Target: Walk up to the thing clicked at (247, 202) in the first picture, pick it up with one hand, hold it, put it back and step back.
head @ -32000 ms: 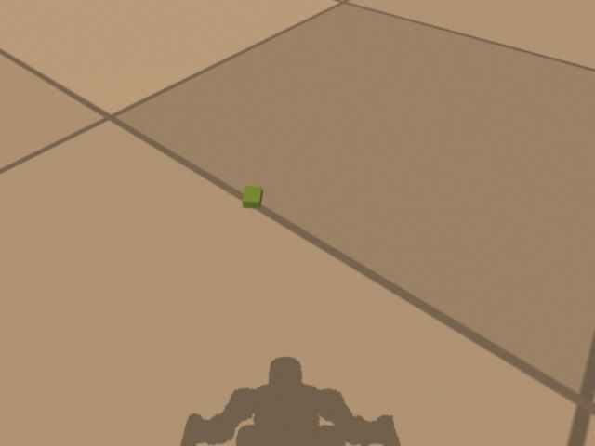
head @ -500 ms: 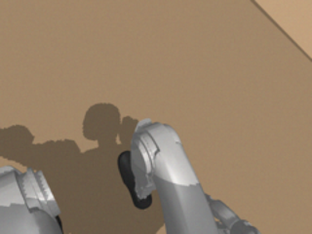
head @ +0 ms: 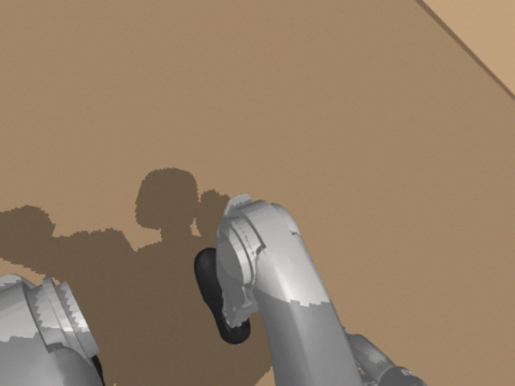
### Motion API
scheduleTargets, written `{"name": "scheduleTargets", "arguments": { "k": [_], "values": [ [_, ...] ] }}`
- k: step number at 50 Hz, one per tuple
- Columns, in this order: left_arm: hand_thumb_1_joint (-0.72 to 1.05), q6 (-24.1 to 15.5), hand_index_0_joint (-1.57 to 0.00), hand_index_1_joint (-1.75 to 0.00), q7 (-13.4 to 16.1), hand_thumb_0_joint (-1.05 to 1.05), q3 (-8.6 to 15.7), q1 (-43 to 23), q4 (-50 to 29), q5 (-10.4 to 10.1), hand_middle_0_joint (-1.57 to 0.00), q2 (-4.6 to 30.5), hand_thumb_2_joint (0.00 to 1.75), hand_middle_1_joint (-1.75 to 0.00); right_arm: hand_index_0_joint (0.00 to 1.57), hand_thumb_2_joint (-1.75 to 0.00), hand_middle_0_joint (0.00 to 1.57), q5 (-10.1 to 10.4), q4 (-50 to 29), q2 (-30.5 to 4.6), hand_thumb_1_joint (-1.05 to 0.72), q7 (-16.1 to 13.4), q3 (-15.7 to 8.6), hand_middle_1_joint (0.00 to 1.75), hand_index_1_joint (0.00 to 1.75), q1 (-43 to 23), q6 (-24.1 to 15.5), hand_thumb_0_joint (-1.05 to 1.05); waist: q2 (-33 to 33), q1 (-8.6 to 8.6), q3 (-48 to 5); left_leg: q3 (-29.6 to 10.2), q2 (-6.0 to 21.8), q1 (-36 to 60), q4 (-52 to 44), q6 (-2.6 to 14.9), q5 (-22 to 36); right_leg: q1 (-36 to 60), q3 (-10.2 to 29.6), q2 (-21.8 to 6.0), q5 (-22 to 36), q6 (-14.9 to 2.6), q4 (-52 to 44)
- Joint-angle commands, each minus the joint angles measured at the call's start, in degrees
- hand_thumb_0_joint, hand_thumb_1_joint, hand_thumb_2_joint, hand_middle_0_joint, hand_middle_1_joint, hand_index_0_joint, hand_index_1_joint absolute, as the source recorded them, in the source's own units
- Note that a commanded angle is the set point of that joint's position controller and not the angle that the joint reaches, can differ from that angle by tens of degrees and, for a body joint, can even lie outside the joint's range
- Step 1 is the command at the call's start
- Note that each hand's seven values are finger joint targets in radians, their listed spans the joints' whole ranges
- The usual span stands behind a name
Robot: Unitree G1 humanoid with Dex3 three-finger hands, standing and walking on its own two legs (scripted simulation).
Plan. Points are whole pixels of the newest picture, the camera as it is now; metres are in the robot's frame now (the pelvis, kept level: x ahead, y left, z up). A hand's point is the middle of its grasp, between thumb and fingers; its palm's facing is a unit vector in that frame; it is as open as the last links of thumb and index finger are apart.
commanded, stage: close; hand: left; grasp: from above
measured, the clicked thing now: out of the picture +0.46 +0.40 -0.28
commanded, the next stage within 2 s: settle in 1.34 s
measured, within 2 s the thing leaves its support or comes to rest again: leaves its support in 1.70 s
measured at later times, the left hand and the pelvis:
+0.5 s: hand out of the picture +0.45 +0.39 -0.24, palm faces -0.46 -0.16 -0.88, open 11.4 cm; pelvis +0.00 +0.00 +0.00, yaw +0 degrees
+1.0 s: hand out of the picture +0.45 +0.39 -0.23, palm faces -0.42 -0.15 -0.89, open 10.7 cm; pelvis +0.00 +0.00 +0.00, yaw +0 degrees
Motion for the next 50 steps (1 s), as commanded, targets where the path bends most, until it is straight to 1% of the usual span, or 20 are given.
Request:
{"name": "scheduleTargets", "arguments": {
  "k": [1, 4, 9, 10, 13, 15, 18, 19, 20, 21, 22, 23, 26, 32, 36, 37, 39, 45, 48, 50],
  "values": [
    [-0.21, -0.5, -0.27, -0.88, 2.9, 0.00, 1.9, -12.9, -8.9, -0.4, -0.24, 16.2, 0.73, -0.92, 0.20, -0.90, 0.20, -0.1, 0.2, -20.5, -0.88, -1.1, -6.6, 0.30, 0.30, 9.7, -0.2, 0.00, 35.3, -2.46, -35.6, 6.1, 2.4, 31.8, -16.2, -1.17, 16.7, 15.8, -8.0, 1.1, 13.4, -5.08, -8.8],
    [-0.17, -0.2, -0.30, -0.84, 3.5, 0.00, 3.0, -13.5, -9.1, -0.2, -0.26, 17.3, 0.70, -0.88, 0.20, -0.89, 0.20, -0.2, 0.6, -20.4, -0.88, -1.0, -6.7, 0.30, 0.30, 10.3, -0.3, 0.00, 34.9, -2.63, -36.3, 5.9, 2.6, 31.3, -16.4, -1.08, 16.0, 15.9, -8.2, 1.3, 13.2, -4.89, -8.9],
    [-0.14, 1.1, -0.32, -0.82, 3.7, 0.00, 2.4, -13.3, -6.6, -1.0, -0.29, 15.4, 0.68, -0.86, 0.20, -0.90, 0.20, -0.2, 1.2, -20.4, -0.88, -1.0, -6.7, 0.30, 0.30, 10.7, -0.8, 0.00, 33.5, -3.27, -35.0, 5.8, 2.6, 29.3, -16.2, -0.87, 14.9, 15.3, -8.4, 1.2, 12.8, -4.81, -8.9],
    [-0.13, 1.5, -0.34, -0.81, 3.2, 0.00, 1.8, -11.7, -4.9, -1.0, -0.30, 15.0, 0.67, -0.84, 0.20, -0.90, 0.20, 0.2, 1.1, -20.1, -0.88, -1.0, -6.9, 0.30, 0.30, 10.7, -1.0, 0.00, 33.0, -2.77, -34.3, 6.1, 2.5, 29.2, -16.4, -0.75, 13.5, 14.9, -7.9, 1.3, 11.5, -4.85, -9.0],
    [-0.09, 1.5, -0.36, -0.79, 2.6, 0.00, 2.4, -14.4, -8.9, -1.4, -0.33, 16.1, 0.64, -0.83, 0.20, -0.90, 0.20, 0.3, 0.4, -20.9, -0.88, -1.2, -7.0, 0.30, 0.30, 10.4, -1.1, 0.00, 34.2, -2.93, -35.7, 5.7, 2.6, 30.4, -16.1, -1.08, 16.0, 14.8, -7.9, 0.8, 13.3, -4.97, -8.7],
    [-0.07, 1.8, -0.39, -0.77, 2.4, 0.00, 2.5, -11.3, -4.6, -1.9, -0.35, 15.8, 0.63, -0.81, 0.20, -0.90, 0.20, 0.1, 1.3, -20.6, -0.88, -1.1, -6.7, 0.30, 0.30, 10.5, -0.7, 0.00, 32.9, -2.94, -34.7, 5.7, 2.8, 29.0, -16.3, -1.02, 14.6, 15.8, -8.2, 1.2, 12.3, -4.85, -9.2],
    [-0.05, 1.6, -0.40, -0.77, 1.2, 0.00, 2.2, -10.8, -5.4, -2.0, -0.36, 15.4, 0.61, -0.81, 0.20, -0.89, 0.20, 0.3, 1.0, -19.7, -0.88, -1.2, -6.4, 0.30, 0.30, 10.5, -0.6, 0.00, 32.2, -2.60, -34.7, 6.1, 2.6, 28.7, -16.1, -0.75, 13.4, 16.0, -7.8, 1.3, 11.2, -4.85, -9.5],
    [-0.03, 1.1, -0.42, -0.74, 0.9, 0.00, 2.2, -12.9, -8.1, -2.4, -0.38, 15.7, 0.60, -0.78, 0.20, -0.90, 0.20, 0.2, 1.2, -20.8, -0.88, -1.3, -7.1, 0.30, 0.30, 10.6, -0.6, 0.00, 32.7, -3.03, -35.2, 6.4, 2.5, 28.3, -15.4, -0.69, 14.3, 16.3, -7.7, 1.1, 12.1, -4.87, -9.8],
    [-0.03, 1.1, -0.42, -0.74, 0.7, 0.00, 2.1, -11.2, -5.3, -2.6, -0.38, 15.7, 0.59, -0.78, 0.20, -0.90, 0.20, 0.4, 0.6, -20.0, -0.88, -1.5, -6.3, 0.30, 0.30, 10.0, -0.6, 0.00, 31.3, -2.63, -35.4, 6.2, 2.5, 28.1, -15.8, -0.52, 13.2, 17.1, -7.6, 1.2, 11.2, -4.90, -10.0],
    [-0.02, 0.7, -0.43, -0.73, 0.6, 0.00, 2.6, -12.0, -8.0, -2.8, -0.39, 16.4, 0.59, -0.78, 0.20, -0.90, 0.20, 0.3, 1.0, -20.3, -0.88, -1.5, -6.2, 0.30, 0.30, 10.2, -0.4, 0.00, 31.9, -2.93, -35.4, 6.3, 2.6, 28.2, -15.3, -0.57, 14.8, 17.3, -7.7, 1.0, 12.5, -4.71, -10.0],
    [-0.01, 0.7, -0.43, -0.72, 0.6, 0.00, 2.2, -10.4, -5.7, -2.7, -0.40, 15.7, 0.58, -0.76, 0.20, -0.90, 0.20, 0.3, 0.6, -19.7, -0.88, -1.5, -5.8, 0.30, 0.30, 9.6, -0.3, 0.00, 30.8, -2.36, -35.5, 6.4, 2.4, 27.9, -15.2, -0.47, 13.9, 17.5, -7.7, 1.2, 11.6, -4.91, -9.9],
    [0.00, 0.2, -0.45, -0.71, 0.4, 0.00, 2.2, -11.1, -8.6, -2.5, -0.41, 16.2, 0.58, -0.75, 0.20, -0.90, 0.20, 0.1, 1.2, -20.0, -0.88, -1.5, -6.2, 0.30, 0.30, 10.7, -0.2, 0.00, 31.9, -2.70, -36.2, 6.7, 2.5, 29.1, -15.1, -0.42, 15.2, 18.3, -7.5, 1.3, 12.8, -4.56, -9.9],
    [0.03, -0.8, -0.46, -0.70, 0.8, 0.00, 2.3, -11.2, -8.5, -2.6, -0.42, 15.9, 0.55, -0.74, 0.20, -0.89, 0.20, 0.0, 1.3, -20.0, -0.88, -1.6, -6.2, 0.30, 0.30, 10.2, 0.0, 0.00, 32.1, -2.51, -36.1, 6.2, 2.4, 29.6, -15.4, -0.68, 14.9, 17.2, -8.1, 1.3, 12.2, -4.91, -9.6],
    [0.07, -1.5, -0.50, -0.66, 2.7, 0.00, 3.4, -12.7, -10.8, -1.3, -0.46, 16.7, 0.54, -0.70, 0.20, -0.89, 0.20, -0.5, 1.3, -20.7, -0.88, -1.5, -6.6, 0.30, 0.30, 10.4, 0.5, 0.00, 35.1, -2.59, -37.0, 5.7, 2.7, 33.3, -15.4, -1.35, 20.1, 16.6, -8.6, 0.9, 15.5, -4.99, -8.6],
    [0.11, -0.9, -0.53, -0.64, 3.5, 0.00, 2.5, -11.6, -7.4, -0.5, -0.49, 15.6, 0.52, -0.69, 0.20, -0.89, 0.20, -0.5, 1.3, -19.9, -0.88, -1.2, -6.5, 0.30, 0.30, 10.5, 0.1, 0.00, 34.3, -2.88, -35.2, 6.2, 2.6, 30.9, -15.7, -0.89, 17.1, 16.5, -8.4, 1.3, 14.0, -4.86, -8.7],
    [0.13, -1.1, -0.54, -0.63, 3.8, 0.00, 3.1, -13.6, -10.3, -0.9, -0.50, 16.4, 0.51, -0.68, 0.20, -0.89, 0.20, -0.4, 1.0, -20.4, -0.88, -1.3, -6.8, 0.30, 0.30, 9.7, 0.0, 0.00, 34.2, -3.00, -36.0, 6.3, 2.6, 30.5, -15.6, -0.82, 17.3, 17.1, -8.5, 1.1, 14.7, -4.66, -9.1],
    [0.16, -0.4, -0.56, -0.63, 4.1, 0.00, 2.9, -13.3, -8.8, -0.2, -0.52, 16.4, 0.51, -0.68, 0.20, -0.89, 0.20, -0.6, 1.3, -20.0, -0.88, -1.1, -6.6, 0.30, 0.30, 10.5, -0.1, 0.00, 34.9, -2.89, -36.4, 6.2, 2.7, 31.1, -16.2, -0.91, 17.2, 16.8, -8.4, 1.1, 14.5, -4.83, -8.5],
    [0.26, 0.6, -0.64, -0.61, 4.5, 0.00, 2.3, -13.9, -7.9, -0.6, -0.60, 15.7, 0.50, -0.66, 0.20, -0.89, 0.20, -0.1, 0.5, -20.4, -0.88, -1.0, -7.2, 0.30, 0.30, 9.0, -0.9, 0.00, 35.3, -2.84, -35.8, 5.7, 2.7, 31.2, -16.9, -1.09, 14.8, 15.0, -8.4, 1.0, 12.9, -4.68, -8.4],
    [0.27, 0.9, -0.65, -0.60, 4.2, 0.00, 2.7, -14.2, -8.0, -0.5, -0.60, 16.2, 0.47, -0.65, 0.20, -0.89, 0.20, 0.0, 0.5, -20.9, -0.88, -0.9, -7.5, 0.30, 0.30, 9.4, -1.3, 0.00, 35.2, -2.63, -36.1, 5.5, 2.6, 31.3, -16.4, -1.28, 15.7, 14.4, -8.4, 0.7, 13.4, -4.87, -8.1],
    [0.29, 1.5, -0.67, -0.60, 3.6, 0.00, 1.8, -13.1, -6.9, -0.5, -0.62, 15.2, 0.47, -0.65, 0.20, -0.89, 0.20, 0.2, 1.2, -20.3, -0.88, -0.7, -7.4, 0.30, 0.30, 10.1, -1.5, 0.00, 34.5, -2.97, -34.7, 6.0, 2.6, 30.2, -16.4, -0.89, 13.8, 14.4, -7.9, 0.9, 11.9, -4.64, -8.5]
  ]
}}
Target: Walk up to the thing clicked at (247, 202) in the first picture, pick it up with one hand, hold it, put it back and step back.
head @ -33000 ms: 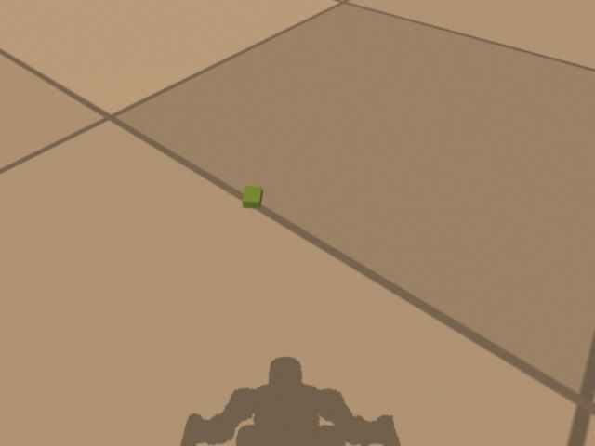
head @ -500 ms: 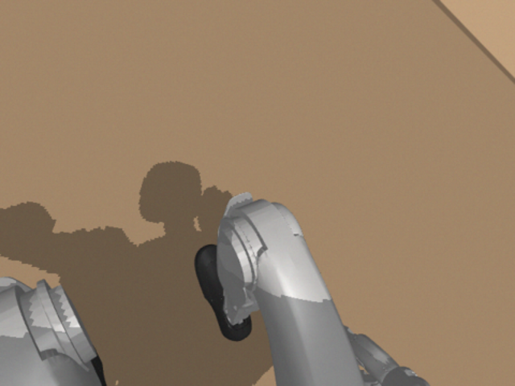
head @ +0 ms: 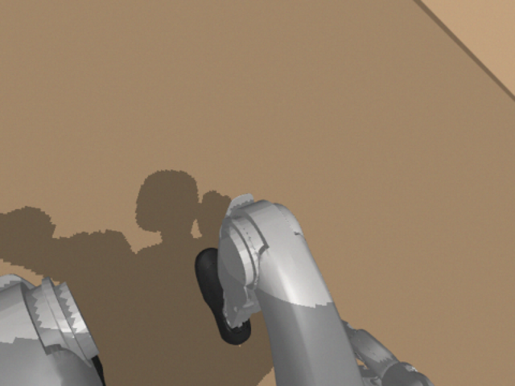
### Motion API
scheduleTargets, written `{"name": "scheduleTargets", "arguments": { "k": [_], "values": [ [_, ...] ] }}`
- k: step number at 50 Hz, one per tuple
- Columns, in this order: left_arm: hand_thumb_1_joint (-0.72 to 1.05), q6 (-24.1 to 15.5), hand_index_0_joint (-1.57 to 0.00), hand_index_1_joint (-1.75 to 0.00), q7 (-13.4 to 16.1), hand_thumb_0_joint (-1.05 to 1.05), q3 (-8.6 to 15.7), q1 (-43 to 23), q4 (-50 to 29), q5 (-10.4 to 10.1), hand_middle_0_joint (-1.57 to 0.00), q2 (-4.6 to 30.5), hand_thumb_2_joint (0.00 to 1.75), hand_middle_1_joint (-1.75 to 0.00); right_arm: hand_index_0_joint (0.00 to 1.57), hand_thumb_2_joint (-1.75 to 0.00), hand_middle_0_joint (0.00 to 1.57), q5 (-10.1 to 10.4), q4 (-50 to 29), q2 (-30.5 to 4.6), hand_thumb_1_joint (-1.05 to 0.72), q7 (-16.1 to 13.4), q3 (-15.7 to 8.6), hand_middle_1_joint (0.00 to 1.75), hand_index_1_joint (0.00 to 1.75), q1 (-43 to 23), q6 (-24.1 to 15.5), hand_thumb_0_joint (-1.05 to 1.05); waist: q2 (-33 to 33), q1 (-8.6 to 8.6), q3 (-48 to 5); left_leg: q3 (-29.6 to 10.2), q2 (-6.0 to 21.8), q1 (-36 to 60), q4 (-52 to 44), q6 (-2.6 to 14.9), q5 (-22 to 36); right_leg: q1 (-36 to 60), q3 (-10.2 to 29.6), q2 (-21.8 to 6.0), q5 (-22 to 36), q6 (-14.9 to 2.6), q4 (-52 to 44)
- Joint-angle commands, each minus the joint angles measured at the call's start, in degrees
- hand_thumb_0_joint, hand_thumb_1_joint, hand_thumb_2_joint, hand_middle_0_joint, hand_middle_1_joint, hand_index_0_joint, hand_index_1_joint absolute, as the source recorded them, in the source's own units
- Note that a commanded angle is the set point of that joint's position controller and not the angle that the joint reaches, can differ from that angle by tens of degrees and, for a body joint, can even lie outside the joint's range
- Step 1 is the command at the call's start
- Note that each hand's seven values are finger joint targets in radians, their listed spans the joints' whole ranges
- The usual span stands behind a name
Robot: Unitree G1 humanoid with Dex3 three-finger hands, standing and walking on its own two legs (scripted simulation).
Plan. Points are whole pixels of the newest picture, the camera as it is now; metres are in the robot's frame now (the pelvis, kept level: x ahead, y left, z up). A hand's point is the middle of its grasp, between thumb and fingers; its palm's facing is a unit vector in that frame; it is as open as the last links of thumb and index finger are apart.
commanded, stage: close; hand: left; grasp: from above
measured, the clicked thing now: out of the picture +0.46 +0.40 -0.28
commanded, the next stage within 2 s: settle in 0.34 s
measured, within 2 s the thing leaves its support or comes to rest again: leaves its support in 0.70 s
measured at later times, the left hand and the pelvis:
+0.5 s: hand out of the picture +0.46 +0.39 -0.23, palm faces -0.42 -0.16 -0.89, open 10.6 cm; pelvis +0.00 +0.00 +0.00, yaw +0 degrees
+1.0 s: hand out of the picture +0.46 +0.41 -0.17, palm faces -0.39 -0.14 -0.91, open 10.5 cm; pelvis +0.00 +0.00 +0.01, yaw +1 degrees
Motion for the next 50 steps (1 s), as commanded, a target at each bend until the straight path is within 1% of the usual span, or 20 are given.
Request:
{"name": "scheduleTargets", "arguments": {
  "k": [1, 3, 5, 9, 12, 17, 18, 19, 22, 23, 26, 28, 29, 33, 34, 36, 42, 45, 48, 50],
  "values": [
    [0.31, 0.4, -0.69, -0.60, 2.1, 0.00, 1.9, -15.2, -10.7, -1.6, -0.65, 17.3, 0.48, -0.64, 0.20, -0.89, 0.20, 0.2, 1.0, -20.3, -0.88, -0.9, -6.6, 0.30, 0.30, 10.0, -0.1, 0.00, 34.7, -2.87, -36.1, 5.3, 2.3, 30.3, -16.6, -1.44, 14.1, 15.2, -8.4, 1.1, 11.9, -4.67, -9.0],
    [0.33, 0.8, -0.71, -0.58, 1.6, 0.00, 1.1, -13.9, -9.7, -2.0, -0.67, 15.9, 0.49, -0.62, 0.20, -0.89, 0.20, 0.4, 0.5, -19.8, -0.88, -0.8, -6.6, 0.30, 0.30, 9.7, -0.3, 0.00, 34.7, -2.48, -36.5, 5.7, 2.3, 31.0, -16.5, -1.40, 14.8, 15.5, -7.9, 1.0, 12.4, -4.70, -8.9],
    [0.36, 0.8, -0.73, -0.59, 1.5, 0.00, 1.6, -13.4, -8.5, -2.0, -0.69, 16.0, 0.49, -0.64, 0.20, -0.90, 0.20, 0.3, 1.3, -20.5, -0.88, -0.8, -6.8, 0.30, 0.30, 10.6, -0.4, 0.00, 34.3, -2.99, -34.8, 5.6, 2.2, 30.2, -16.1, -1.56, 15.3, 14.8, -8.2, 1.0, 12.5, -4.83, -8.8],
    [0.42, 0.7, -0.78, -0.57, 1.1, 0.00, 1.8, -13.7, -9.3, -2.4, -0.74, 16.8, 0.50, -0.61, 0.20, -0.89, 0.20, 0.5, 1.2, -19.8, -0.88, -0.9, -6.5, 0.30, 0.30, 10.4, -0.2, 0.00, 34.3, -2.45, -37.2, 5.9, 2.3, 30.2, -16.3, -1.31, 15.1, 16.8, -7.9, 1.2, 12.6, -4.70, -9.4],
    [0.44, 0.5, -0.79, -0.58, 1.0, 0.00, 1.6, -12.7, -7.4, -2.7, -0.76, 16.4, 0.51, -0.61, 0.20, -0.90, 0.20, 0.4, 0.6, -20.6, -0.88, -1.0, -6.4, 0.30, 0.30, 9.9, -0.1, 0.00, 32.5, -2.82, -35.0, 5.8, 2.0, 28.1, -15.9, -1.24, 14.9, 16.7, -8.3, 1.1, 12.7, -4.85, -9.5],
    [0.51, 0.4, -0.84, -0.55, 0.4, 0.00, 2.4, -12.6, -8.0, -2.3, -0.81, 17.2, 0.49, -0.59, 0.20, -0.89, 0.20, 0.2, 1.7, -20.4, -0.88, -1.0, -6.3, 0.30, 0.30, 11.3, 0.2, 0.00, 34.5, -2.90, -35.7, 5.0, 2.3, 31.0, -16.3, -1.80, 16.9, 15.4, -8.4, 0.8, 13.1, -4.89, -8.9],
    [0.51, 0.4, -0.85, -0.54, 0.3, 0.00, 1.6, -11.7, -7.3, -2.5, -0.82, 16.6, 0.50, -0.58, 0.20, -0.89, 0.20, 0.5, 0.9, -20.2, -0.88, -1.0, -6.3, 0.30, 0.30, 10.3, 0.2, 0.00, 33.8, -2.49, -35.6, 5.5, 2.3, 30.3, -16.3, -1.48, 15.9, 16.1, -8.2, 1.1, 12.6, -4.78, -9.3],
    [0.53, 0.1, -0.87, -0.55, 0.5, 0.00, 2.5, -12.5, -8.8, -2.5, -0.84, 17.7, 0.50, -0.58, 0.20, -0.89, 0.20, 0.3, 1.1, -20.4, -0.88, -1.0, -6.2, 0.30, 0.30, 10.8, 0.5, 0.00, 33.9, -2.63, -35.9, 5.4, 2.3, 30.3, -16.5, -1.57, 16.2, 16.5, -8.2, 1.0, 12.7, -4.76, -9.4],
    [0.58, 0.1, -0.90, -0.56, 0.3, 0.00, 1.9, -13.5, -9.0, -2.5, -0.87, 17.3, 0.52, -0.60, 0.20, -0.89, 0.20, 0.3, 0.3, -20.4, -0.88, -1.1, -6.2, 0.30, 0.30, 10.0, 0.5, 0.00, 33.8, -2.53, -36.0, 5.7, 2.1, 29.4, -16.4, -1.26, 14.3, 16.7, -8.2, 1.1, 12.0, -4.89, -9.5],
    [0.50, 0.0, -0.89, -0.57, 0.3, 0.00, 1.8, -12.2, -7.6, -2.6, -0.85, 17.2, 0.51, -0.62, 0.20, -0.90, 0.20, 0.2, 0.6, -20.4, -0.90, -1.2, -6.1, 0.30, 0.30, 9.9, 0.6, 0.00, 32.9, -2.61, -35.5, 5.7, 2.1, 28.5, -16.3, -1.24, 13.8, 16.8, -8.3, 1.2, 11.6, -4.92, -9.5],
    [0.48, 0.3, -0.88, -0.54, -0.3, 0.00, 1.9, -13.8, -10.7, -2.4, -0.84, 17.9, 0.49, -0.58, 0.20, -0.90, 0.20, 0.4, 0.1, -20.0, -0.90, -1.3, -6.4, 0.30, 0.30, 10.3, 0.6, 0.00, 34.5, -2.02, -38.0, 6.1, 2.2, 30.8, -16.0, -1.17, 15.4, 17.1, -7.7, 1.2, 12.7, -4.89, -9.4],
    [0.49, 0.5, -0.89, -0.53, -0.5, 0.00, 3.0, -15.9, -13.4, -3.2, -0.86, 19.1, 0.49, -0.56, 0.20, -0.90, 0.20, 0.6, 0.0, -20.4, -0.90, -1.4, -6.6, 0.30, 0.30, 10.0, 0.6, 0.00, 36.3, -1.78, -38.9, 6.0, 2.1, 31.1, -16.4, -1.54, 16.1, 17.0, -7.9, 0.7, 13.4, -5.09, -9.5],
    [0.47, 0.9, -0.88, -0.53, -0.7, 0.00, 2.7, -13.8, -11.0, -2.9, -0.85, 18.4, 0.50, -0.56, 0.20, -0.90, 0.20, 0.6, 0.1, -20.2, -0.90, -1.4, -6.6, 0.30, 0.30, 10.0, 0.8, 0.00, 35.4, -1.60, -38.1, 5.8, 2.1, 31.0, -16.5, -1.55, 15.5, 16.6, -8.0, 0.9, 12.7, -5.19, -9.4],
    [0.53, 0.9, -0.93, -0.52, -1.4, 0.00, 4.1, -15.1, -16.6, -2.5, -0.90, 19.4, 0.51, -0.55, 0.20, -0.90, 0.20, 0.6, -0.2, -20.2, -0.89, -1.4, -7.4, 0.30, 0.30, 10.5, 1.6, 0.00, 39.2, -0.66, -41.1, 6.0, 2.1, 34.5, -17.0, -2.21, 19.7, 17.1, -7.9, 0.7, 15.1, -5.44, -9.2],
    [0.53, 1.3, -0.93, -0.53, -2.1, 0.00, 3.3, -13.0, -14.8, -2.2, -0.91, 18.1, 0.54, -0.56, 0.20, -0.90, 0.20, 0.8, -0.1, -19.7, -0.90, -1.3, -7.5, 0.30, 0.30, 10.7, 1.6, 0.00, 39.2, -0.83, -40.1, 6.3, 2.0, 34.3, -16.8, -2.10, 19.2, 16.3, -7.7, 0.7, 14.4, -5.61, -9.1],
    [0.55, 1.2, -0.94, -0.54, -3.0, 0.00, 4.7, -15.6, -20.7, -2.7, -0.90, 19.0, 0.53, -0.57, 0.20, -0.90, 0.20, 0.8, -0.6, -20.2, -0.90, -1.2, -8.2, 0.30, 0.30, 10.9, 1.9, 0.00, 40.6, -0.43, -41.7, 6.3, 2.0, 35.3, -16.9, -2.44, 20.8, 16.3, -7.6, 0.4, 15.2, -5.80, -9.6],
    [0.66, 2.4, -1.02, -0.57, -6.1, 0.00, 5.5, -12.7, -25.2, -3.9, -0.99, 16.4, 0.59, -0.60, 0.20, -0.90, 0.20, 1.9, -1.3, -18.8, -0.90, -0.9, -10.5, 0.30, 0.30, 11.5, 3.0, 0.00, 42.3, 2.14, -46.7, 7.0, 1.5, 37.5, -18.5, -2.30, 21.9, 16.6, -7.0, 0.1, 15.5, -6.17, -9.9],
    [0.71, 3.4, -1.04, -0.58, -8.5, 0.00, 3.8, -13.4, -27.4, -4.5, -1.01, 12.3, 0.60, -0.61, 0.20, -0.90, 0.20, 2.6, -1.2, -17.8, -0.89, -0.7, -11.6, 0.30, 0.30, 12.4, 3.9, 0.00, 41.8, 2.15, -47.3, 7.9, 1.0, 36.4, -19.3, -1.80, 20.5, 16.2, -6.4, 0.0, 14.9, -6.31, -10.9],
    [0.71, 3.9, -1.05, -0.57, -10.9, 0.00, 2.1, -14.1, -28.4, -5.6, -1.01, 8.4, 0.61, -0.61, 0.20, -0.89, 0.20, 3.3, -1.2, -17.9, -0.89, -1.0, -12.9, 0.30, 0.30, 12.8, 4.8, 0.00, 39.9, 1.92, -44.8, 7.0, 0.6, 35.6, -21.0, -1.86, 17.3, 12.4, -6.4, -0.5, 12.5, -6.50, -11.6],
    [0.72, 4.1, -1.06, -0.57, -12.8, 0.00, 1.5, -14.2, -29.4, -5.4, -1.02, 8.1, 0.60, -0.60, 0.20, -0.90, 0.20, 3.9, -1.2, -17.1, -0.89, -1.2, -13.3, 0.30, 0.30, 13.0, 5.7, 0.00, 39.6, 2.51, -45.6, 7.9, 0.5, 35.0, -21.4, -1.38, 15.5, 12.7, -5.7, -0.6, 11.4, -6.49, -12.1]
  ]
}}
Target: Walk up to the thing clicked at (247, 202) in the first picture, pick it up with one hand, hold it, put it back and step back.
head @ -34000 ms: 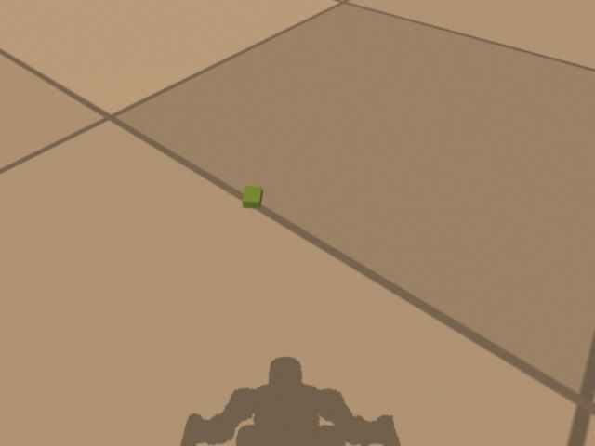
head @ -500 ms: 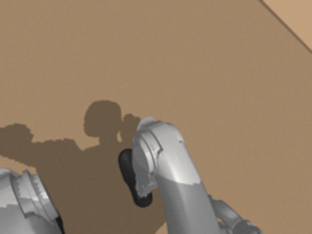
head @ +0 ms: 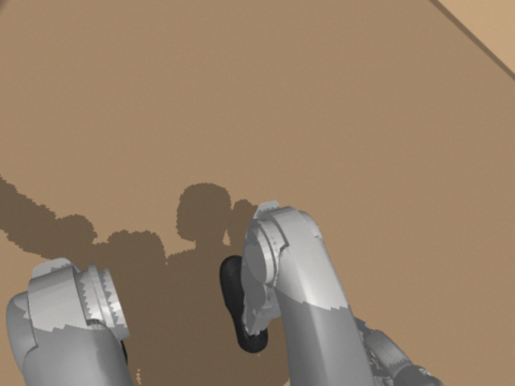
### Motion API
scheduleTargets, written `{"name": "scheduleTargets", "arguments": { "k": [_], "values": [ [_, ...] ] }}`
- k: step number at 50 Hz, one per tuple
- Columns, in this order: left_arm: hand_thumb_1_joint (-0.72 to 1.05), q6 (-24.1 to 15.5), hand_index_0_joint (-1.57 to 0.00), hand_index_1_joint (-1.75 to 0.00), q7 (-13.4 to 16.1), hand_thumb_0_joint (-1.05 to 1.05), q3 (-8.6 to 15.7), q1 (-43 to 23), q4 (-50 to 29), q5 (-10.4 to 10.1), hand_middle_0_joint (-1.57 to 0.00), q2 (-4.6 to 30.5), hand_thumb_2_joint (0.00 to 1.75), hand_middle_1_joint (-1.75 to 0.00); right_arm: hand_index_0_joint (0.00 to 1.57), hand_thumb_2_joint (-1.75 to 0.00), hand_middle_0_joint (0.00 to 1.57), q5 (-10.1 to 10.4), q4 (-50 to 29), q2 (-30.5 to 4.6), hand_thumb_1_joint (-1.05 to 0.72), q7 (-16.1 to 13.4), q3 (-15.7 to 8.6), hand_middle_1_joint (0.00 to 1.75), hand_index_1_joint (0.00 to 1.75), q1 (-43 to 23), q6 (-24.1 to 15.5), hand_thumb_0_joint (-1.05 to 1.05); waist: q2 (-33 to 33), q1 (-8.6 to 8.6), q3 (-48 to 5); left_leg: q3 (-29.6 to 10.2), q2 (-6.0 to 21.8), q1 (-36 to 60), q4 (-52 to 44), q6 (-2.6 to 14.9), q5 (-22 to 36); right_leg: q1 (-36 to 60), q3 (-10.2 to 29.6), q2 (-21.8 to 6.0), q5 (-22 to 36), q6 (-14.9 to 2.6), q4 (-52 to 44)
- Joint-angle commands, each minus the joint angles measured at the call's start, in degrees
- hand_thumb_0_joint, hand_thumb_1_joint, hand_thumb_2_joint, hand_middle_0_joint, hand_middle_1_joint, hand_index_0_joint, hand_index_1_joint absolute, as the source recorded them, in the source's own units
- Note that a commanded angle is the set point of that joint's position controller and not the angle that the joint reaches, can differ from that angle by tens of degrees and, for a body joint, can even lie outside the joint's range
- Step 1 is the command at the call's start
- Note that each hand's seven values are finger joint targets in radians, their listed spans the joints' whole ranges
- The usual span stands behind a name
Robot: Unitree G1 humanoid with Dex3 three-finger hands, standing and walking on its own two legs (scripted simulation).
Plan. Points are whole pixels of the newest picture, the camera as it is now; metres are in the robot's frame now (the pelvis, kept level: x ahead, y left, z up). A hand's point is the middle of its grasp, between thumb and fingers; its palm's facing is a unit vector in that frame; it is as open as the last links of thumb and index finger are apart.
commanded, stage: settle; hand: left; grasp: from above
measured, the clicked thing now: out of the picture +0.48 +0.41 -0.24
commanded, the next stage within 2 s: lift in 0.28 s
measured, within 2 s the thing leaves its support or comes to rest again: neither
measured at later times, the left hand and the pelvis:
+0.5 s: hand out of the picture +0.46 +0.39 -0.13, palm faces -0.42 -0.12 -0.90, open 10.5 cm; pelvis -0.01 +0.00 +0.02, yaw +4 degrees
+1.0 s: hand out of the picture +0.38 +0.38 -0.01, palm faces -0.44 -0.15 -0.89, open 10.5 cm; pelvis -0.01 -0.01 +0.10, yaw +9 degrees
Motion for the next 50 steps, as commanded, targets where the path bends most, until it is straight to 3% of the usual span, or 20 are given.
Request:
{"name": "scheduleTargets", "arguments": {
  "k": [1, 8, 12, 17, 18, 21, 22, 25, 29, 31, 33, 36, 40, 41, 44, 47, 50],
  "values": [
    [0.72, 0.3, -1.06, -0.58, -1.8, 0.00, -0.1, -17.0, -13.0, -1.6, -1.02, 12.8, 0.59, -0.61, 0.20, -0.90, 0.20, 1.1, 0.1, -17.7, -0.89, -1.4, -8.0, 0.30, 0.30, 11.8, 1.7, 0.00, 33.7, -2.32, -38.9, 6.3, 1.5, 35.9, -18.0, -1.22, 13.9, 13.8, -6.0, 1.7, 12.0, -5.38, -10.5],
    [0.71, -0.9, -1.06, -0.57, -5.4, 0.00, -0.3, -18.8, -18.2, -3.7, -1.03, 10.8, 0.60, -0.60, 0.20, -0.90, 0.20, 2.3, -0.2, -16.9, -0.90, -2.6, -9.3, 0.30, 0.30, 12.5, 3.9, 0.00, 32.0, -1.61, -42.0, 5.5, 0.8, 39.5, -19.1, -1.10, 15.8, 12.8, -5.3, 1.1, 12.7, -5.36, -11.2],
    [0.71, -1.6, -1.06, -0.57, -5.0, 0.00, 1.4, -19.9, -19.4, -3.2, -1.03, 13.1, 0.61, -0.60, 0.20, -0.90, 0.20, 2.5, -0.3, -15.9, -0.89, -3.0, -9.2, 0.30, 0.30, 12.8, 5.0, 0.00, 32.3, -0.55, -45.9, 7.5, 0.7, 39.8, -19.4, -0.68, 16.4, 15.6, -4.3, 1.2, 13.6, -5.29, -12.1],
    [0.69, -1.4, -1.04, -0.59, -4.2, 0.00, 1.4, -21.2, -19.0, -1.9, -1.01, 12.7, 0.65, -0.61, 0.20, -0.89, 0.20, 2.9, -0.1, -15.1, -0.89, -3.5, -9.4, 0.30, 0.30, 12.7, 6.0, 0.00, 33.4, -0.41, -45.0, 8.2, 0.4, 38.8, -21.0, -0.53, 13.5, 14.2, -4.1, 1.1, 11.5, -5.46, -12.5],
    [0.71, -1.1, -1.09, -0.61, -4.1, 0.00, 1.8, -20.4, -18.0, -1.7, -1.06, 13.0, 0.58, -0.64, 0.20, -0.91, 0.20, 2.9, -0.5, -15.5, -0.93, -3.7, -9.6, 0.30, 0.30, 12.6, 6.0, 0.00, 32.5, -0.24, -44.5, 7.8, 0.0, 38.9, -21.2, -0.56, 13.1, 13.3, -4.1, 0.9, 10.9, -5.68, -12.7],
    [0.65, -0.2, -1.00, -0.53, -4.4, 0.00, 2.4, -19.3, -18.9, -2.4, -0.98, 12.6, 0.61, -0.56, 0.20, -0.89, 0.20, 3.3, -0.4, -14.9, -0.88, -3.6, -10.3, 0.30, 0.30, 13.0, 6.2, 0.00, 34.2, 1.15, -47.5, 8.7, 0.1, 40.7, -22.7, -0.42, 14.0, 14.6, -3.6, 0.8, 11.6, -5.36, -12.9],
    [0.66, 0.3, -1.06, -0.61, -4.8, 0.00, 2.1, -19.1, -18.4, -2.6, -1.03, 12.0, 0.60, -0.64, 0.20, -0.91, 0.20, 3.4, -0.7, -14.8, -0.93, -3.6, -10.4, 0.30, 0.30, 13.9, 6.3, 0.00, 33.6, 0.74, -48.2, 8.8, 0.2, 41.3, -23.0, -0.39, 14.3, 15.4, -3.4, 0.9, 12.0, -5.49, -13.5],
    [0.79, 1.6, -1.13, -0.60, -6.5, 0.00, 2.0, -18.3, -20.3, -4.5, -1.11, 10.9, 0.64, -0.62, 0.20, -0.91, 0.20, 3.9, -0.7, -14.5, -0.92, -3.8, -11.4, 0.30, 0.30, 14.1, 6.6, 0.00, 33.1, 1.44, -49.9, 9.4, 0.0, 41.0, -24.5, -0.13, 13.7, 16.3, -2.9, 0.7, 11.5, -5.46, -14.6],
    [0.82, 2.8, -1.15, -0.57, -9.4, 0.00, 2.9, -14.1, -22.5, -6.4, -1.12, 10.8, 0.61, -0.61, 0.20, -0.90, 0.20, 4.9, -0.5, -14.2, -0.91, -4.4, -12.8, 0.30, 0.30, 14.7, 7.5, 0.00, 31.2, 3.36, -51.3, 9.5, -0.3, 42.6, -26.1, -0.03, 14.6, 17.2, -2.0, 0.5, 11.2, -5.77, -16.0],
    [0.80, 2.5, -1.14, -0.56, -10.5, 0.00, 2.9, -13.5, -26.6, -7.4, -1.12, 10.3, 0.61, -0.59, 0.20, -0.90, 0.20, 5.3, -0.9, -13.4, -0.91, -4.7, -13.2, 0.30, 0.30, 14.6, 8.1, 0.00, 31.9, 4.18, -54.5, 9.8, -0.2, 44.8, -27.2, 0.05, 16.0, 19.1, -1.4, 0.4, 12.2, -5.69, -16.6],
    [0.83, 2.3, -1.16, -0.54, -11.7, 0.00, 3.4, -10.8, -27.5, -8.4, -1.12, 9.4, 0.59, -0.58, 0.20, -0.90, 0.20, 5.8, -0.2, -13.2, -0.91, -5.2, -14.1, 0.30, 0.30, 15.1, 8.6, 0.00, 29.4, 4.77, -52.7, 9.7, -0.7, 44.5, -27.8, 0.02, 16.3, 19.0, -0.9, 0.1, 12.1, -5.92, -17.7],
    [0.82, 1.0, -1.15, -0.53, -13.2, 0.00, 4.0, -10.6, -32.0, -10.1, -1.13, 9.0, 0.60, -0.56, 0.20, -0.90, 0.20, 6.2, 0.1, -12.2, -0.91, -5.8, -14.9, 0.30, 0.30, 14.9, 9.0, 0.00, 29.0, 5.28, -54.4, 9.8, -0.4, 45.9, -29.4, 0.16, 14.8, 19.9, -0.1, 0.0, 11.3, -5.94, -18.9],
    [0.82, 0.3, -1.15, -0.55, -13.7, 0.00, 3.8, -5.5, -34.8, -12.0, -1.12, 5.7, 0.64, -0.57, 0.20, -0.90, 0.20, 6.8, 0.5, -11.0, -0.91, -6.3, -16.3, 0.30, 0.30, 14.6, 9.2, 0.00, 27.5, 6.56, -55.6, 10.2, -0.4, 48.8, -32.5, 0.32, 14.7, 21.9, 0.9, -0.3, 11.5, -5.56, -21.5],
    [0.80, -0.1, -1.14, -0.55, -13.7, 0.00, 3.1, -7.0, -38.3, -12.5, -1.12, 4.8, 0.64, -0.57, 0.20, -0.90, 0.20, 7.0, 0.5, -10.5, -0.91, -6.5, -16.6, 0.30, 0.30, 14.4, 9.3, 0.00, 28.0, 6.62, -57.1, 10.5, -0.1, 49.8, -33.5, 0.49, 14.3, 22.8, 1.0, -0.3, 11.6, -5.41, -22.4],
    [0.77, 0.2, -1.11, -0.55, -13.8, 0.00, 2.6, -2.2, -37.2, -13.0, -1.10, 3.1, 0.65, -0.57, 0.20, -0.90, 0.20, 7.6, 0.7, -10.1, -0.91, -7.0, -17.0, 0.30, 0.30, 13.6, 9.3, 0.00, 26.9, 7.44, -53.6, 9.1, 0.1, 50.3, -37.9, 0.43, 9.9, 23.9, 0.9, -0.1, 9.5, -5.12, -24.1],
    [0.79, 1.0, -1.12, -0.58, -13.7, 0.00, 1.6, -1.1, -40.5, -14.4, -1.09, 0.4, 0.67, -0.60, 0.20, -0.90, 0.20, 8.3, 0.3, -9.7, -0.90, -7.3, -17.7, 0.30, 0.30, 12.7, 9.1, 0.00, 26.8, 7.76, -54.7, 7.8, 0.8, 54.1, -41.9, 0.46, 8.3, 25.0, 1.0, -0.1, 9.1, -4.56, -25.6],
    [0.74, 1.8, -1.07, -0.59, -13.1, 0.00, 1.7, 0.5, -45.0, -15.2, -1.04, 0.2, 0.65, -0.62, 0.20, -0.90, 0.20, 9.1, 0.2, -9.1, -0.90, -8.1, -18.4, 0.30, 0.30, 11.6, 8.9, 0.00, 26.9, 8.65, -55.2, 7.9, 0.8, 56.6, -45.6, 0.39, 6.6, 29.0, 1.2, -0.1, 8.9, -4.37, -28.5]
  ]
}}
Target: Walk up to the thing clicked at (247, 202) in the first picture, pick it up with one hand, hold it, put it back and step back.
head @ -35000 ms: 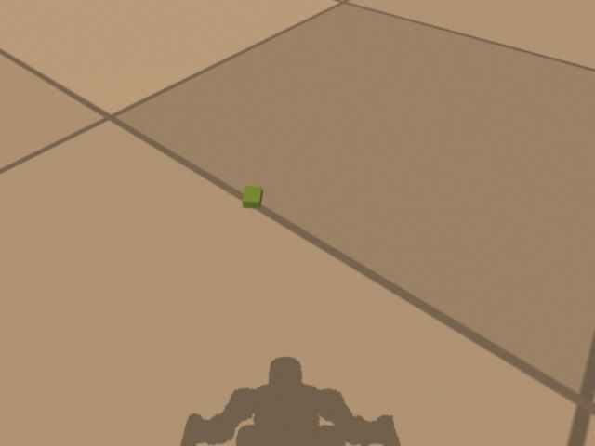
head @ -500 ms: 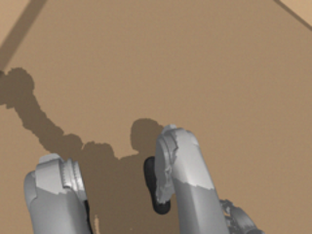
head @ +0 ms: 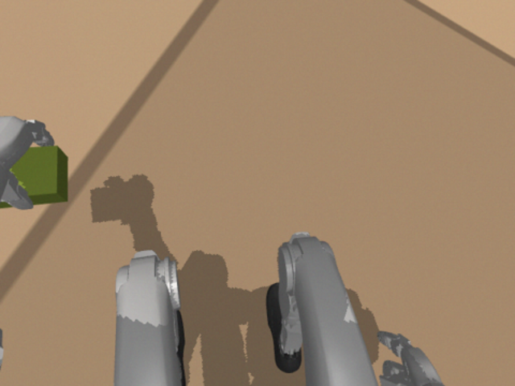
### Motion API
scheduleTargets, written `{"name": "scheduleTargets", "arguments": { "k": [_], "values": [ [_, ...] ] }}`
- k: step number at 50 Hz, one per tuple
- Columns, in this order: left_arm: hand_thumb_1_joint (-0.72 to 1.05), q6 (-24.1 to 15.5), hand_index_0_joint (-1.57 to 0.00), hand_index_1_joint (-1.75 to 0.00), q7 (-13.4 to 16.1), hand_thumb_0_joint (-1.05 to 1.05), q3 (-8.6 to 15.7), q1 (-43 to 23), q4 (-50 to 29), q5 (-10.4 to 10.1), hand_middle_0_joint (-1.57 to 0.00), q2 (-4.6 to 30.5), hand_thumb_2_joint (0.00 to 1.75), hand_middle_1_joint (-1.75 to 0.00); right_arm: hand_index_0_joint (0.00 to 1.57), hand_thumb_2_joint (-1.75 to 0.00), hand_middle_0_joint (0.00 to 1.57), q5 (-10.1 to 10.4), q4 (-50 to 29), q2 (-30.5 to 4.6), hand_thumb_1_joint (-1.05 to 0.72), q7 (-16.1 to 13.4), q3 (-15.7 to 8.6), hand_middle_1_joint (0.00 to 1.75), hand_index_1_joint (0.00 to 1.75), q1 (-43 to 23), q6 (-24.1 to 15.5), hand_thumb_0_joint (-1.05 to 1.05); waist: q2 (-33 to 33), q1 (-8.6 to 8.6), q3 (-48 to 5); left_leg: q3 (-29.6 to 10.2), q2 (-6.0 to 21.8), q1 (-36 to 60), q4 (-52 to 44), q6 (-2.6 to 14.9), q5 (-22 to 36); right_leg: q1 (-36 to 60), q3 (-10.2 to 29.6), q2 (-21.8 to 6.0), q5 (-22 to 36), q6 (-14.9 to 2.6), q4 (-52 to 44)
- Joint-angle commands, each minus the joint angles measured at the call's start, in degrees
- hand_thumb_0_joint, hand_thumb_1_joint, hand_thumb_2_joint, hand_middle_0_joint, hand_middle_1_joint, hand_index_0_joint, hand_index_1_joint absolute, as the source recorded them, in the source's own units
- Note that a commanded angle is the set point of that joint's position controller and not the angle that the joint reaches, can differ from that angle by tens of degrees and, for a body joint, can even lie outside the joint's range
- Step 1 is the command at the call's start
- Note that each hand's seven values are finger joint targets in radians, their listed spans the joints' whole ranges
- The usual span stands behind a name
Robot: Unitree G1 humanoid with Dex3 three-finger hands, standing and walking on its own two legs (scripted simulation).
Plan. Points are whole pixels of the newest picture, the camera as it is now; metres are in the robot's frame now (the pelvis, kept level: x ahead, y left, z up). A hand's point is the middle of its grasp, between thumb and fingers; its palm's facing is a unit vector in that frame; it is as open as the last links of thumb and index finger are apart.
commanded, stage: lift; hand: left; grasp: from above
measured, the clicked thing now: (25, 177) +0.45 +0.33 -0.16
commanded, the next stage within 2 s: hold in 1.12 s
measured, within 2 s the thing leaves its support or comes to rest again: neither
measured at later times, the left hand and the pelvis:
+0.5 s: hand out of the picture +0.36 +0.27 +0.10, palm faces -0.44 -0.12 -0.89, open 10.6 cm; pelvis +0.01 -0.01 +0.17, yaw +4 degrees
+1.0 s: hand out of the picture +0.35 +0.24 +0.22, palm faces -0.43 -0.10 -0.90, open 10.6 cm; pelvis +0.04 -0.02 +0.29, yaw +4 degrees
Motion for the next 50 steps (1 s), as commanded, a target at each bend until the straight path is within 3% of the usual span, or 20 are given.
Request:
{"name": "scheduleTargets", "arguments": {
  "k": [1, 5, 6, 9, 11, 13, 18, 21, 24, 27, 28, 32, 34, 38, 39, 42, 43, 45, 50],
  "values": [
    [0.72, 0.8, -1.05, -0.59, 3.4, 0.00, 5.3, -16.1, -16.3, -2.7, -1.02, 16.7, 0.64, -0.62, 0.20, -0.90, 0.20, 0.8, -2.3, -13.1, -0.90, -2.0, -5.8, 0.30, 0.30, 9.3, -0.9, 0.00, 18.6, 1.07, -41.6, -0.3, 0.3, 42.2, -24.9, 0.39, 3.7, 19.5, -4.2, 2.7, 7.6, -4.75, -14.3],
    [0.68, 2.2, -1.02, -0.59, 3.8, 0.00, 3.6, -13.6, -19.1, -3.7, -0.99, 13.3, 0.65, -0.62, 0.20, -0.90, 0.20, 1.3, -1.6, -11.9, -0.90, -2.9, -5.9, 0.30, 0.30, 8.1, -1.6, 0.00, 16.8, 1.22, -40.5, 0.3, 0.5, 46.3, -27.8, 0.46, 7.2, 24.2, -3.8, 2.7, 9.8, -4.41, -18.6],
    [0.67, 2.5, -1.01, -0.59, 4.0, 0.00, 4.2, -14.0, -20.6, -3.8, -0.98, 14.4, 0.65, -0.62, 0.20, -0.90, 0.20, 1.4, -1.6, -11.7, -0.90, -3.1, -6.0, 0.30, 0.30, 7.8, -1.8, 0.00, 16.1, 1.55, -41.3, 0.6, 0.4, 47.2, -28.3, 0.60, 7.8, 26.2, -3.6, 2.8, 10.2, -4.41, -19.7],
    [0.63, 4.0, -0.98, -0.61, 4.3, 0.00, 3.0, -9.3, -18.8, -3.8, -0.96, 11.5, 0.66, -0.63, 0.20, -0.90, 0.20, 1.9, -1.5, -10.6, -0.89, -3.7, -5.7, 0.30, 0.30, 6.9, -2.0, 0.00, 13.9, 2.29, -37.8, 1.8, 0.6, 48.7, -31.9, 0.75, 7.1, 31.1, -3.2, 2.9, 9.7, -4.14, -24.2],
    [0.63, 4.9, -0.97, -0.61, 4.4, 0.00, 1.8, -9.3, -21.8, -4.4, -0.95, 9.5, 0.66, -0.64, 0.20, -0.90, 0.20, 2.2, -1.5, -10.1, -0.89, -4.0, -5.7, 0.30, 0.30, 6.3, -2.4, 0.00, 14.0, 2.58, -38.6, 2.1, 0.7, 51.3, -34.8, 0.64, 6.6, 35.2, -3.0, 3.1, 9.7, -4.12, -27.1],
    [0.62, 6.2, -0.97, -0.60, 4.2, 0.00, 1.4, -3.3, -20.6, -4.9, -0.94, 7.4, 0.64, -0.63, 0.20, -0.89, 0.20, 2.7, -1.5, -9.7, -0.89, -4.4, -5.7, 0.30, 0.30, 5.6, -2.5, 0.00, 12.2, 3.40, -35.0, 1.9, 0.9, 52.2, -38.6, 0.47, 4.8, 37.9, -3.0, 3.1, 8.4, -3.94, -30.0],
    [0.62, 7.5, -0.97, -0.59, 3.4, 0.00, 0.4, 1.4, -24.1, -5.2, -0.93, 5.7, 0.62, -0.63, 0.20, -0.89, 0.20, 3.4, -1.3, -8.5, -0.89, -5.7, -5.6, 0.30, 0.30, 4.1, -3.5, 0.00, 9.8, 4.64, -32.4, 2.8, 0.9, 57.3, -44.6, 0.40, 4.8, 46.2, -2.1, 3.5, 8.4, -3.93, -36.8],
    [0.60, 7.6, -0.95, -0.61, 3.8, 0.00, -0.2, 2.0, -25.9, -6.3, -0.92, 4.0, 0.63, -0.65, 0.20, -0.89, 0.20, 3.8, -1.4, -7.7, -0.89, -6.5, -5.4, 0.30, 0.30, 3.7, -4.5, 0.00, 7.4, 4.32, -29.1, 3.0, 0.8, 59.0, -48.7, 0.52, 2.7, 50.9, -1.2, 3.6, 6.7, -3.72, -42.0],
    [0.58, 7.3, -0.94, -0.56, 4.4, 0.00, -2.0, 3.6, -22.9, -6.5, -0.91, 0.8, 0.58, -0.59, 0.20, -0.89, 0.20, 3.9, -0.5, -7.5, -0.89, -7.4, -5.3, 0.30, 0.30, 3.1, -6.1, 0.00, 5.2, 4.15, -22.9, 2.2, 1.0, 61.2, -53.7, 0.48, -1.3, 53.3, -0.7, 3.6, 3.9, -3.56, -46.4],
    [0.55, 6.7, -0.91, -0.58, 5.5, 0.00, -1.6, 2.0, -23.4, -5.5, -0.88, 1.8, 0.58, -0.61, 0.20, -0.90, 0.20, 3.8, 0.1, -7.3, -0.89, -7.8, -5.6, 0.30, 0.30, 3.3, -7.4, 0.00, 5.6, 4.66, -23.5, 2.8, 0.9, 65.1, -56.7, 0.33, 0.0, 58.2, 0.1, 3.6, 4.3, -3.62, -50.2],
    [0.57, 6.6, -0.93, -0.59, 5.7, 0.00, -3.3, 1.5, -23.4, -5.4, -0.90, -0.8, 0.60, -0.62, 0.20, -0.90, 0.20, 3.6, 0.6, -6.9, -0.89, -7.9, -5.6, 0.30, 0.30, 3.7, -7.8, 0.00, 5.8, 3.98, -23.8, 3.3, 0.8, 66.9, -57.0, 0.18, 1.6, 59.0, 0.5, 3.5, 5.5, -3.69, -51.5],
    [0.56, 6.7, -0.92, -0.61, 8.1, 0.00, -3.5, 2.2, -22.1, -4.3, -0.88, -1.0, 0.60, -0.64, 0.20, -0.90, 0.20, 4.0, 1.7, -6.7, -0.90, -8.0, -5.6, 0.30, 0.30, 4.3, -9.1, 0.00, 5.5, 4.98, -22.6, 4.2, 0.4, 72.0, -60.8, -0.15, 4.5, 64.5, 1.3, 3.6, 6.4, -3.86, -56.8],
    [0.57, 7.1, -0.92, -0.61, 9.0, 0.00, -4.3, 3.3, -19.2, -3.9, -0.89, -3.0, 0.62, -0.65, 0.20, -0.90, 0.20, 3.9, 2.7, -6.4, -0.89, -7.9, -5.8, 0.30, 0.30, 4.1, -9.5, 0.00, 5.2, 5.43, -21.1, 4.4, 0.3, 74.2, -62.6, -0.43, 6.1, 66.4, 1.2, 3.7, 7.7, -3.81, -58.5],
    [0.63, 8.4, -0.96, -0.65, 10.4, 0.00, -6.3, 1.2, -16.9, -2.9, -0.93, -4.7, 0.65, -0.70, 0.20, -0.90, 0.20, 3.9, 3.4, -6.2, -0.89, -7.9, -5.8, 0.30, 0.30, 5.0, -10.0, 0.00, 3.3, 5.01, -19.2, 6.1, -0.3, 77.0, -65.1, -0.26, 10.2, 70.9, 1.8, 4.0, 10.1, -3.64, -63.5],
    [0.63, 8.8, -0.96, -0.65, 10.4, 0.00, -7.6, 1.1, -16.3, -2.9, -0.93, -6.1, 0.64, -0.69, 0.20, -0.90, 0.20, 4.1, 3.4, -6.3, -0.90, -7.8, -5.8, 0.30, 0.30, 5.3, -10.1, 0.00, 3.3, 4.96, -18.1, 6.1, -0.4, 78.1, -66.7, -0.37, 9.9, 71.5, 1.7, 4.1, 10.1, -3.68, -64.4],
    [0.63, 9.7, -0.96, -0.65, 10.5, 0.00, -6.6, 2.1, -13.5, -2.9, -0.92, -5.0, 0.63, -0.70, 0.20, -0.90, 0.20, 4.0, 3.5, -6.4, -0.90, -7.7, -6.1, 0.30, 0.30, 5.0, -10.5, 0.00, 3.0, 6.23, -16.2, 5.9, -0.3, 80.3, -70.0, -0.65, 10.5, 74.2, 1.6, 4.3, 10.7, -3.62, -66.7],
    [0.65, 9.9, -0.97, -0.66, 10.4, 0.00, -7.7, 1.8, -13.5, -2.9, -0.93, -5.7, 0.64, -0.71, 0.20, -0.90, 0.20, 4.1, 3.2, -6.1, -0.90, -7.6, -5.9, 0.30, 0.30, 4.5, -10.5, 0.00, 2.6, 6.34, -15.3, 6.2, -0.5, 80.7, -71.0, -0.60, 10.6, 75.3, 1.6, 4.2, 10.7, -3.62, -68.0],
    [0.68, 10.3, -1.00, -0.64, 10.2, 0.00, -7.7, 3.6, -13.0, -3.1, -0.96, -6.1, 0.63, -0.68, 0.20, -0.90, 0.20, 4.3, 2.8, -6.0, -0.90, -7.5, -6.0, 0.30, 0.30, 4.0, -10.7, 0.00, 2.3, 6.96, -14.3, 6.3, -0.5, 82.6, -73.2, -0.72, 10.7, 77.0, 1.7, 4.3, 10.7, -3.63, -69.6],
    [0.65, 11.0, -0.98, -0.65, 9.5, 0.00, -8.7, 2.9, -15.3, -3.5, -0.93, -7.3, 0.61, -0.71, 0.20, -0.89, 0.20, 4.3, 2.4, -5.7, -0.90, -7.4, -6.2, 0.30, 0.30, 4.2, -10.8, 0.00, 2.1, 7.45, -17.0, 6.5, -0.7, 88.6, -75.9, -0.91, 17.1, 82.5, 1.9, 4.2, 16.6, -3.57, -72.3]
  ]
}}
